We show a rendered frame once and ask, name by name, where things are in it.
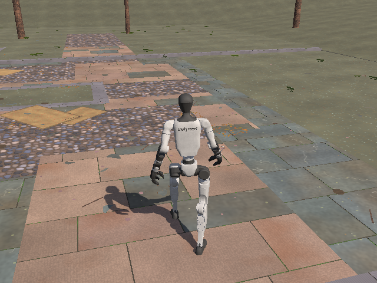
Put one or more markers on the robot left forearm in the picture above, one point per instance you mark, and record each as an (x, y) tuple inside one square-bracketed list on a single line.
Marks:
[(158, 161)]

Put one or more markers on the robot right upper arm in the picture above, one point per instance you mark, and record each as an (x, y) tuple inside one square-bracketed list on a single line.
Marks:
[(208, 132)]

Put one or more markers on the left robot hand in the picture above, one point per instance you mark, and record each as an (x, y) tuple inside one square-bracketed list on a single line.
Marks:
[(153, 176)]

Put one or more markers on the right robot hand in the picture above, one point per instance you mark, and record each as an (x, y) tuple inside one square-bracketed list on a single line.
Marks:
[(214, 157)]

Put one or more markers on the right robot shin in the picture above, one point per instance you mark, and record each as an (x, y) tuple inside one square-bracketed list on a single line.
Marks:
[(201, 225)]

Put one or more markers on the robot right forearm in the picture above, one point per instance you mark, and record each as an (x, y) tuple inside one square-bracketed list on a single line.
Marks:
[(217, 151)]

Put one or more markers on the robot left upper arm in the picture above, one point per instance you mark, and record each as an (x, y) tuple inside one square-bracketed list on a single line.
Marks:
[(168, 125)]

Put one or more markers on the robot right thigh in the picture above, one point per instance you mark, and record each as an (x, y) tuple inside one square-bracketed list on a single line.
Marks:
[(204, 184)]

